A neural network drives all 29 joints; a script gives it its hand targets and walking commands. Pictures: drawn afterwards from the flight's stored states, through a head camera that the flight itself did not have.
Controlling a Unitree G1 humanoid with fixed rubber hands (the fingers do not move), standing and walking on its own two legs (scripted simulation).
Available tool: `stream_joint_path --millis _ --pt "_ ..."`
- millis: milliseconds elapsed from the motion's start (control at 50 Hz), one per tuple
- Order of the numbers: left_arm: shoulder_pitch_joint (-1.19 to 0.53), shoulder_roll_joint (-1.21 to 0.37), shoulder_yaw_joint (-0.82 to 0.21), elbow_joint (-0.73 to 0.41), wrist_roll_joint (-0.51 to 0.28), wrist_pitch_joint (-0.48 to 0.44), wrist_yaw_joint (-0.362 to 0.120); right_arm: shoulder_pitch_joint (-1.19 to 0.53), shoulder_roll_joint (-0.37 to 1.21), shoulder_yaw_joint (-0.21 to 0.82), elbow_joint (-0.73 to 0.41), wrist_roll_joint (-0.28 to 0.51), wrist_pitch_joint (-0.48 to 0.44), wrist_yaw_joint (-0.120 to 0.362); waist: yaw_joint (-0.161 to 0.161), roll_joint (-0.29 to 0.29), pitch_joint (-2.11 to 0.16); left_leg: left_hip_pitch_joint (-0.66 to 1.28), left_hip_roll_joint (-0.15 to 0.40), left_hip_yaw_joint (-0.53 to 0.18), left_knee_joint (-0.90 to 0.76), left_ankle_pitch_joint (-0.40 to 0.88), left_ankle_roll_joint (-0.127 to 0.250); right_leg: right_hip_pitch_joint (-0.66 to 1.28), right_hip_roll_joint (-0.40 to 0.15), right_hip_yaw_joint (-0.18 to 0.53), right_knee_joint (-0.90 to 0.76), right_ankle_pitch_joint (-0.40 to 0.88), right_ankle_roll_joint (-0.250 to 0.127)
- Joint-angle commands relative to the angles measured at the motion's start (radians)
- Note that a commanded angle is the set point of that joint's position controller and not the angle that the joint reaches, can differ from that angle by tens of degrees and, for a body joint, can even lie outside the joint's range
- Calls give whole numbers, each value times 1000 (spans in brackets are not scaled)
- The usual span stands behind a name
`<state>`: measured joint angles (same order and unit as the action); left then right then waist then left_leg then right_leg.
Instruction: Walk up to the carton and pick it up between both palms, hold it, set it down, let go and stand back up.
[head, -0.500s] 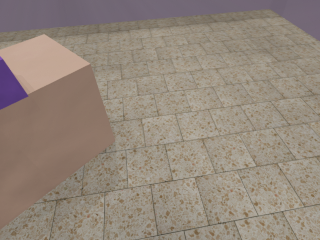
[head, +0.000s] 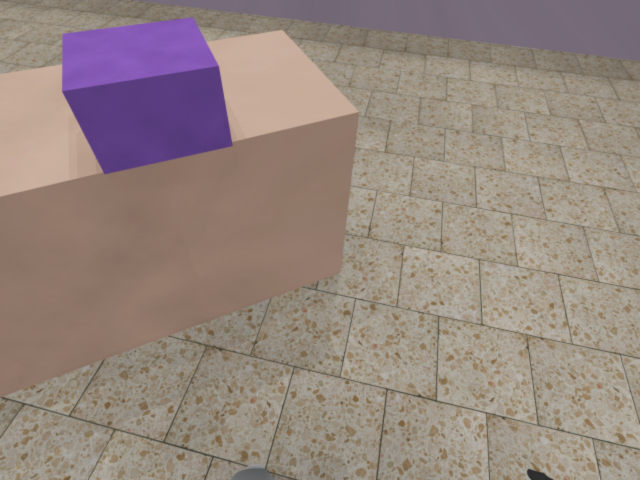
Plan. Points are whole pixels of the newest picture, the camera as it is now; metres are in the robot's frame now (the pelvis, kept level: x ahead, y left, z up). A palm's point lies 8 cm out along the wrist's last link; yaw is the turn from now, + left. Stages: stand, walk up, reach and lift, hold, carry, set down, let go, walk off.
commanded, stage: walk up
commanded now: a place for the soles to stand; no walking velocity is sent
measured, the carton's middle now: (150, 92) +0.84 +0.39 +0.04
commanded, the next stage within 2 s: none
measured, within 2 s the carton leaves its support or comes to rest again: neither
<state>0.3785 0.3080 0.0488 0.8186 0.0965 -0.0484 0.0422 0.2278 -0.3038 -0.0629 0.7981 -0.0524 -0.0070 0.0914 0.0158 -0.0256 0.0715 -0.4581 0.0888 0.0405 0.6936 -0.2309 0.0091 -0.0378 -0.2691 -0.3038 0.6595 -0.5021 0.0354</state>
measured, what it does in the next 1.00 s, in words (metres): walks ahead, turning left: right foot, then left foot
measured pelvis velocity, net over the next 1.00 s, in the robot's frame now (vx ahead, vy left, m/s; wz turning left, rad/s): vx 0.33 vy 0.16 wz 0.57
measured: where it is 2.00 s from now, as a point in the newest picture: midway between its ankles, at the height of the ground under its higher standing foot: (261, 412)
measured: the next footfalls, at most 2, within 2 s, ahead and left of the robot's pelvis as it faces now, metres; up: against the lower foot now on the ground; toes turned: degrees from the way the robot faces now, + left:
right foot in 0.34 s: +0.28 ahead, -0.06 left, +0.00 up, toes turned +9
left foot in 0.78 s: +0.36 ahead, +0.28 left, +0.00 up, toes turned +32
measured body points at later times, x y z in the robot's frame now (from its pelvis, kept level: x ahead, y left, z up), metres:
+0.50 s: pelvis +0.18 +0.03 +0.01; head +0.18 +0.01 +0.46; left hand +0.13 +0.29 -0.09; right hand +0.32 -0.19 -0.13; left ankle +0.15 +0.15 -0.64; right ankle +0.24 -0.06 -0.71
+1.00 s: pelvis +0.33 +0.16 +0.02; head +0.33 +0.18 +0.47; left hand +0.23 +0.40 -0.12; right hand +0.53 -0.01 -0.10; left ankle +0.32 +0.26 -0.71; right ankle +0.41 +0.04 -0.64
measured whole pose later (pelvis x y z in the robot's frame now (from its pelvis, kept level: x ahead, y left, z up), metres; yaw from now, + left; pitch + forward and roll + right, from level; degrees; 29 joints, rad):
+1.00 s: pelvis +0.33 +0.16 +0.02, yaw +33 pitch -3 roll +0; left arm 0.39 0.26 -0.01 0.74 0.05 -0.01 -0.01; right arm 0.31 -0.20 -0.01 0.75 -0.02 -0.05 -0.01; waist 0.00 -0.04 0.07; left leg -0.31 -0.05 0.02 0.60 -0.25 0.06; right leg -0.49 -0.09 -0.01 1.14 -0.43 0.00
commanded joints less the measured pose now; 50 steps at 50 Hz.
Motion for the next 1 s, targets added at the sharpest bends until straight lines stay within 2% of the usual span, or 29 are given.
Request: stream_joint_path --millis 0,20,40,80,120,180,240,280,300,320,340,360,380,400,440,460,560,620,660,700,740,760,780,800,820,840,900,940,980 --pt "5 15 -35 -205 -32 16 -56 353 -276 -86 -16 41 -12 -59 -158 388 -217 636 147 -679 -304 -168 219 -625 232 151 665 -193 -53" --pt "-77 58 -35 -254 -50 15 -66 341 -291 -85 -36 73 0 -79 -177 255 -225 602 210 -817 -425 -298 263 -689 205 304 706 -161 -54" --pt "-106 65 -39 -268 -60 2 -70 303 -262 -73 -54 69 6 -94 -152 194 -156 550 214 -743 -425 -315 242 -718 166 339 706 -99 -64" --pt "-47 75 -46 -232 -62 -18 -61 185 -178 -43 -85 43 6 -101 -83 160 -65 349 160 -547 -368 -247 230 -633 110 345 561 -23 -57" --pt "21 75 -40 -208 -55 -14 -59 130 -119 -21 -106 34 -12 -82 -36 156 -29 155 109 -438 -365 -186 224 -483 127 318 437 -30 -47" --pt "13 42 -40 -227 -53 0 -59 126 -118 -24 -108 23 -23 -68 -25 158 -1 40 80 -428 -384 -282 235 -435 173 285 306 24 -40" --pt "14 31 -35 -246 -51 -7 -57 99 -117 -21 -111 17 -17 -60 -10 163 4 -84 40 -397 -362 -430 202 -300 211 254 168 177 -45" --pt "103 35 -20 -228 -46 -13 -51 61 -107 -13 -117 15 -6 -55 44 124 -1 -251 -9 -363 -285 -552 156 -83 257 217 77 248 -62" --pt "173 46 -8 -211 -38 -15 -43 60 -77 0 -116 12 1 -53 78 78 5 -338 -53 -344 -192 -614 120 25 281 224 49 214 -75" --pt "239 77 5 -208 -32 -21 -33 70 -20 23 -123 13 4 -50 113 -56 11 -406 -127 -273 23 -622 71 66 172 387 -76 4 -101" --pt "289 127 12 -213 -33 -32 -18 108 48 48 -129 6 3 -45 108 -221 20 -384 -219 -171 433 -443 16 -26 -119 844 -359 -384 -104" --pt "202 178 10 -219 -67 -28 4 171 -10 29 -139 -9 8 -49 20 -136 99 -421 -191 -184 563 -355 -21 -157 -258 1172 -593 -678 -141" --pt "126 165 5 -218 -82 -30 16 163 -69 13 -134 -19 10 -48 -2 -53 171 -401 -130 -188 620 -272 -45 -243 -256 1147 -615 -693 -170" --pt "99 138 -1 -204 -79 -41 13 145 -85 10 -117 -20 8 -46 -4 -40 183 -401 -101 -183 611 -202 -56 -244 -213 994 -573 -542 -174" --pt "75 87 -19 -173 -71 -63 -4 153 -73 13 -81 -13 -1 -40 -2 -105 141 -325 -60 -172 508 -142 -63 -218 -119 657 -517 -244 -162" --pt "85 65 -24 -147 -64 -72 -10 143 -56 15 -76 -11 -7 -33 7 -120 110 -285 -59 -149 486 -101 -63 -210 -88 546 -502 -109 -170" --pt "163 45 -25 -73 -46 -78 -19 15 22 43 -107 -8 -15 -22 28 -119 39 -269 -51 -62 279 42 -47 -38 -43 248 -396 433 -188" --pt "177 69 -26 -58 -43 -63 -23 -60 56 60 -122 -5 -22 -15 34 -131 28 -144 -66 7 109 115 -14 -48 -24 133 -361 523 -179" --pt "179 97 -23 -54 -39 -47 -22 -74 59 59 -124 -6 -27 -15 27 -133 32 -42 -80 35 25 129 9 -82 -36 98 -339 480 -174" --pt "171 121 -21 -54 -34 -25 -20 -17 37 46 -102 -11 -30 -24 -10 -112 37 71 -85 39 -33 97 31 -104 -68 102 -290 410 -172" --pt "181 117 -28 -53 -29 4 -25 145 -14 16 -54 -18 -39 -46 -83 -13 -26 295 -129 46 -101 81 53 -164 -35 50 -37 422 -148" --pt "232 80 -45 -57 -29 14 -34 247 -72 -15 -39 -23 -41 -63 -119 108 -117 462 -79 -65 -86 44 73 -248 20 28 207 370 -117" --pt "259 6 -73 -82 -37 17 -46 333 -142 -33 -51 -3 -38 -83 -143 272 -213 576 123 -421 -118 42 130 -417 125 65 492 -24 -72" --pt "255 33 -60 -132 -54 31 -53 346 -206 -46 -77 40 -29 -104 -153 226 -255 616 282 -822 -316 -75 226 -575 204 215 623 -124 -44" --pt "167 79 -48 -150 -60 34 -54 306 -195 -44 -91 68 -20 -121 -153 137 -189 545 284 -817 -386 -144 231 -616 171 303 681 -62 -45" --pt "139 73 -46 -160 -63 28 -56 251 -164 -35 -102 61 -19 -127 -128 134 -120 483 272 -711 -377 -109 207 -646 156 324 703 -2 -50" --pt "159 51 -41 -126 -53 20 -50 148 -58 -2 -115 40 -45 -113 -47 126 -37 240 193 -455 -392 -33 204 -532 132 353 565 55 -40" --pt "173 27 -32 -107 -49 23 -56 144 -38 4 -100 32 -64 -101 -22 118 -22 164 162 -381 -405 -22 206 -483 152 341 488 74 -33" --pt "147 0 -34 -104 -48 30 -55 122 -26 9 -90 30 -70 -102 -3 114 13 96 142 -309 -398 119 203 -451 161 340 392 135 -29"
